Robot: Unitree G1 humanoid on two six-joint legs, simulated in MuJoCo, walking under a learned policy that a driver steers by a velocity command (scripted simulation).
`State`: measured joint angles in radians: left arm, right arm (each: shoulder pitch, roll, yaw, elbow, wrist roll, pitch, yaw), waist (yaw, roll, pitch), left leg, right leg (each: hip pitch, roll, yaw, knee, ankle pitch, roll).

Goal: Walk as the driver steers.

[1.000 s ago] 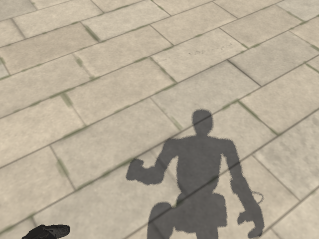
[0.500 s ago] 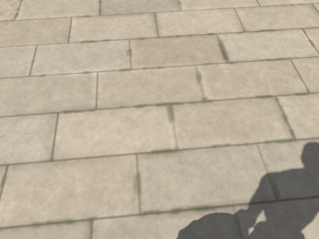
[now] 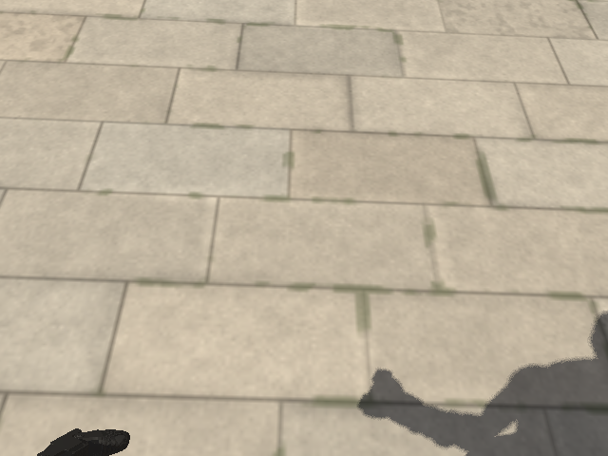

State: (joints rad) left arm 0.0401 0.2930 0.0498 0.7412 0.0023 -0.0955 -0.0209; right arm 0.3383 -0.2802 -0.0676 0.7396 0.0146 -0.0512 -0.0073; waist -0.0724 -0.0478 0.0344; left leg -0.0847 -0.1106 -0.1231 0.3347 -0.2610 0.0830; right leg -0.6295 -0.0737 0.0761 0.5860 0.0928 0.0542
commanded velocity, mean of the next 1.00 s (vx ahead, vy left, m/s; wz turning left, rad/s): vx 0.50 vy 0.00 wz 0.08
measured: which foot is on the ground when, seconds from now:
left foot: down 0.00-0.14, up 0.16-0.64, down 0.66-1.00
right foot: up 0.00-0.10, down 0.12-0.66, up 0.68-1.00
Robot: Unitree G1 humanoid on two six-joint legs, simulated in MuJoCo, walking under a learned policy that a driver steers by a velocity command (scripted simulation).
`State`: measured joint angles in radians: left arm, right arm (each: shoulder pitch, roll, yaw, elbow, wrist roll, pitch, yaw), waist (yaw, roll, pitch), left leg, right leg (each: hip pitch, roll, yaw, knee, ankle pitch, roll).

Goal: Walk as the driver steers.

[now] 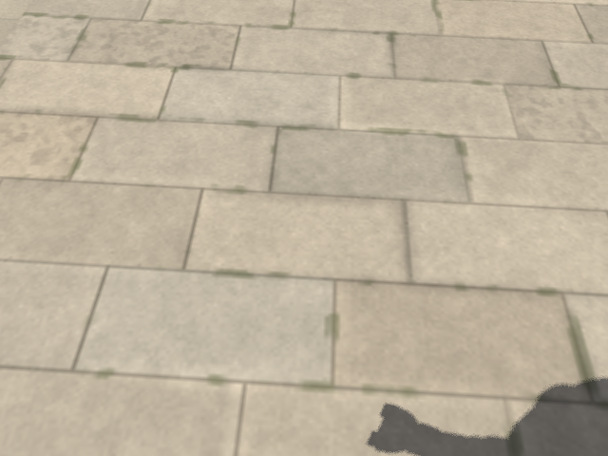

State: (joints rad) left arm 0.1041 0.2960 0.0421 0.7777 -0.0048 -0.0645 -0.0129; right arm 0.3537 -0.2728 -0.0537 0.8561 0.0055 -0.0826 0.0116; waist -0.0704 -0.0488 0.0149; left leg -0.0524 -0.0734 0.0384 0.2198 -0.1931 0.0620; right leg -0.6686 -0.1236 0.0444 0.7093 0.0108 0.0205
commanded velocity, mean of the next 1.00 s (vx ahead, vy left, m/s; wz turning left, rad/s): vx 0.20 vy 0.00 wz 0.00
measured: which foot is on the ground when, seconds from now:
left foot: down 0.00-0.20, up 0.22-0.56, down 0.58-1.00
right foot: up 0.00-0.16, down 0.18-1.00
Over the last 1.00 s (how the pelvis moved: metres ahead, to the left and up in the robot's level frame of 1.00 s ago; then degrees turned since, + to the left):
0.56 0.02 0.00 2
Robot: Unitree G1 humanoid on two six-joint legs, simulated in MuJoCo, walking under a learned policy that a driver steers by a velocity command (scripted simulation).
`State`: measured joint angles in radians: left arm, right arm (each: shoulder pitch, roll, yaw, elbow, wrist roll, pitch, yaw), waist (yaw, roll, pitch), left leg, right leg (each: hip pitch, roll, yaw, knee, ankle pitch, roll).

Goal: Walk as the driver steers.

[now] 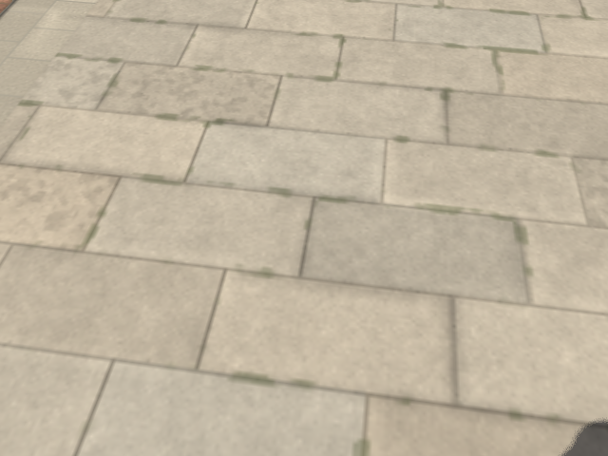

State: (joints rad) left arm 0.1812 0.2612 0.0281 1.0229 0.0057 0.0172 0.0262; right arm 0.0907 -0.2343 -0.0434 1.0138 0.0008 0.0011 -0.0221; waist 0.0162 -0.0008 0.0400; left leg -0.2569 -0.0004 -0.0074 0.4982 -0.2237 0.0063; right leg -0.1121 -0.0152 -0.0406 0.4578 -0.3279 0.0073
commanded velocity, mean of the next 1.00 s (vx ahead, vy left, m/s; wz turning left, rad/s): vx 0.01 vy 0.00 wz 0.00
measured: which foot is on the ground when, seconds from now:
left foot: down 0.00-1.00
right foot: down 0.00-1.00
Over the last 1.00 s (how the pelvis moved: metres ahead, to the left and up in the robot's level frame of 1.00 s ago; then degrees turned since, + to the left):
0.30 -0.03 -0.01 0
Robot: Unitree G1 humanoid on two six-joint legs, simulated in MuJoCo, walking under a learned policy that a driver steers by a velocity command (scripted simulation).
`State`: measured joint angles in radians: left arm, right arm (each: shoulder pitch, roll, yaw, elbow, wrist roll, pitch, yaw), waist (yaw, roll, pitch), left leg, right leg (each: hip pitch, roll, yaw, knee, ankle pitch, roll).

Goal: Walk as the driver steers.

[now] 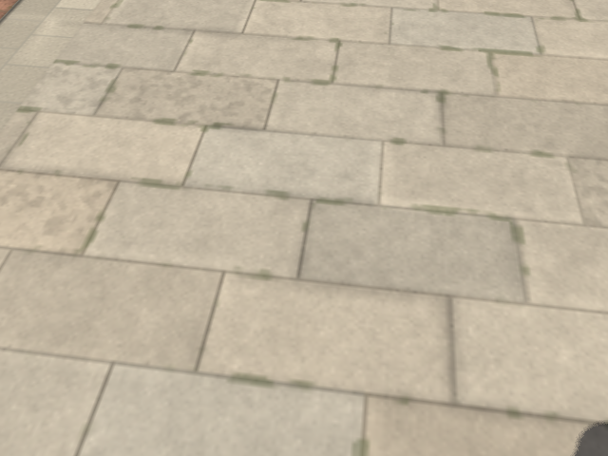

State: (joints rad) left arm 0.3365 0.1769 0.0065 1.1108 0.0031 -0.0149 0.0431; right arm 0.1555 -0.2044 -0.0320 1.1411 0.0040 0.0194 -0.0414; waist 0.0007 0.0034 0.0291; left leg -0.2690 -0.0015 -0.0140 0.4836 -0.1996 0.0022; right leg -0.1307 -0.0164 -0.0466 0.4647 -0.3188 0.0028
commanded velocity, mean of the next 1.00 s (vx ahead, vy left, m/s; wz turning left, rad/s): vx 0.40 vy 0.00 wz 0.00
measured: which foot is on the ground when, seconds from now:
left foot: down 0.00-0.72, up 0.74-1.00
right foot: down 0.00-0.24, up 0.26-0.68, down 0.70-1.00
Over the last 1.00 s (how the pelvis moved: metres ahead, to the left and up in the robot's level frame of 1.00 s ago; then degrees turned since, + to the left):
-0.01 0.00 0.00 0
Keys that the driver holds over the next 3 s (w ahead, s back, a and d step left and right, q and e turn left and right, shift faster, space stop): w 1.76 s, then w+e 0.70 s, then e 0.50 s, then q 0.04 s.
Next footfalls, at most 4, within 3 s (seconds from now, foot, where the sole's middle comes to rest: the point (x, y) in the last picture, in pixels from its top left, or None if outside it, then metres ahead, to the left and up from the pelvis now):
0.70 right None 0.47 -0.11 -0.77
1.26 left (264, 343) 0.79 0.13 -0.77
1.80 right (355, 245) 1.10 -0.11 -0.77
2.32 left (292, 172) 1.40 0.07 -0.77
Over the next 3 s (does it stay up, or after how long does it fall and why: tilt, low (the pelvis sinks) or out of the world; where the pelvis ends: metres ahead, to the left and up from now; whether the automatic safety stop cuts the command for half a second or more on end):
stays up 1.44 -0.11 0.00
